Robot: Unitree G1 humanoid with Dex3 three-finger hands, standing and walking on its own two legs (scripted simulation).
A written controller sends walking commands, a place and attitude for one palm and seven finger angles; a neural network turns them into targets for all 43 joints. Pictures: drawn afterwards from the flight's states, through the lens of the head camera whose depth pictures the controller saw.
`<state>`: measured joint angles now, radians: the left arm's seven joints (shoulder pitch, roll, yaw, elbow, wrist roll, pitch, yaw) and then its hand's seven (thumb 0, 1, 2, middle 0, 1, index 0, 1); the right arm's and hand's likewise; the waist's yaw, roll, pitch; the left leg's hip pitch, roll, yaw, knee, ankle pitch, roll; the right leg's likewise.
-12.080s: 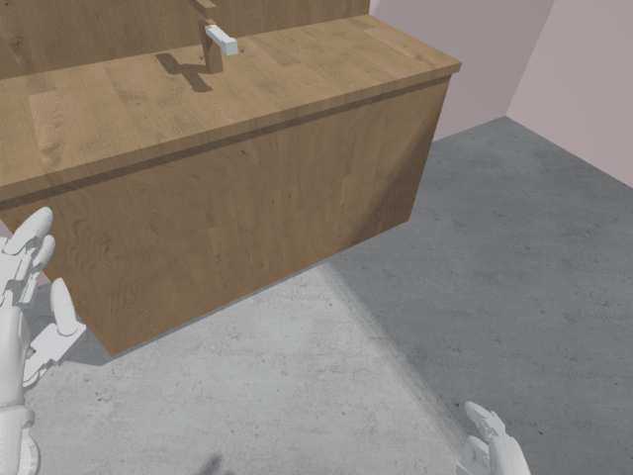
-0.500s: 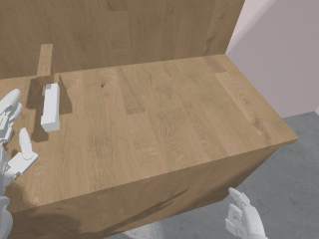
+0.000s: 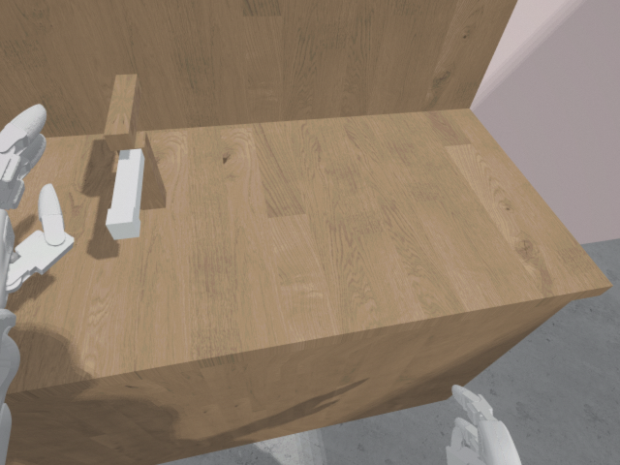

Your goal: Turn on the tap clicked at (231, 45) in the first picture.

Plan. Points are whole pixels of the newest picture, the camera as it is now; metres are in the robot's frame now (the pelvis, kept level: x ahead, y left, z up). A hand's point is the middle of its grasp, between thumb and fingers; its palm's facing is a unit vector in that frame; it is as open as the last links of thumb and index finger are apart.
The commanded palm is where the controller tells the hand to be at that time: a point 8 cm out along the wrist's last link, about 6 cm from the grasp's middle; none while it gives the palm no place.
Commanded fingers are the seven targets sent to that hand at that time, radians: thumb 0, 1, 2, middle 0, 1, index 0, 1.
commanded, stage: turn the palm inward beside the body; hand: left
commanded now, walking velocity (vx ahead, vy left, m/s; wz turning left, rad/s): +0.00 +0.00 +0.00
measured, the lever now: (123, 223) +0.33 +0.27 +0.12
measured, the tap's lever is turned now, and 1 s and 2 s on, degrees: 0 0 0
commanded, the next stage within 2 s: none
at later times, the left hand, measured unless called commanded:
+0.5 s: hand (114, 310) +0.20 +0.21 +0.16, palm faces +0.46 -0.83 -0.32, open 7.4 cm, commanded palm +0.15 +0.25 +0.18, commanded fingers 0.00 0.90 0.90 -0.20 -0.30 -0.20 -0.30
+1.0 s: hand (139, 319) +0.20 +0.19 +0.16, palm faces +0.45 -0.86 -0.24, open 7.4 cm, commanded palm +0.15 +0.23 +0.18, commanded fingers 0.00 0.90 0.90 -0.20 -0.30 -0.20 -0.30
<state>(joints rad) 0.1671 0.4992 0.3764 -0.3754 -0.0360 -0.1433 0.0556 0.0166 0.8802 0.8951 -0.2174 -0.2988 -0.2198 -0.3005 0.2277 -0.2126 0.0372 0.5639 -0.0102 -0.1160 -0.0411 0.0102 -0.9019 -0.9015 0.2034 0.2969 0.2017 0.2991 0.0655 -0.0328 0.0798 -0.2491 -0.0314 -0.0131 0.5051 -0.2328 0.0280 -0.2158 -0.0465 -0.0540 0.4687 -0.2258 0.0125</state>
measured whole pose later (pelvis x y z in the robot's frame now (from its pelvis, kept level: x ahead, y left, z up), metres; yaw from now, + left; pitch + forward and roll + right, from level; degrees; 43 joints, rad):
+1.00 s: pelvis +0.01 -0.07 -0.02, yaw +1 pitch -1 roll +1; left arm 0.43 0.31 0.36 -0.48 -0.23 0.04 0.05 0.02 0.89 0.90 -0.21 -0.30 -0.21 -0.30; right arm 0.20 -0.27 0.01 0.65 0.05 -0.24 -0.11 0.01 -0.90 -0.90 0.20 0.30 0.20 0.30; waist 0.08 0.05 -0.05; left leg -0.30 0.03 -0.07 0.63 -0.32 -0.05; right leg -0.29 0.01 -0.11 0.66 -0.36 -0.06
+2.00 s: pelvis +0.01 -0.04 -0.01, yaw +2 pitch -4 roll +0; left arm 0.43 0.25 0.28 -0.65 -0.25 0.33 0.16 0.02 0.89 0.90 -0.21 -0.30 -0.21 -0.30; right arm 0.14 -0.23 0.08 0.66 0.05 -0.22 -0.12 0.01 -0.90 -0.90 0.20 0.30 0.20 0.30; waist 0.10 0.06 -0.03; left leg -0.24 0.01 -0.06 0.60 -0.30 -0.02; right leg -0.20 -0.01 -0.10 0.59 -0.32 -0.03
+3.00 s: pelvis +0.01 -0.05 -0.01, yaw +1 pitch -3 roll +0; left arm 0.30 0.28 0.39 -0.34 -0.28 0.21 0.11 0.02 0.89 0.90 -0.20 -0.27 -0.20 -0.27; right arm 0.17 -0.24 0.05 0.69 0.06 -0.24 -0.14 0.01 -0.90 -0.90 0.20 0.30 0.20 0.30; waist 0.08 0.05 -0.02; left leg -0.23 0.01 -0.06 0.56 -0.28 -0.03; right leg -0.21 0.00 -0.10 0.55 -0.30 -0.03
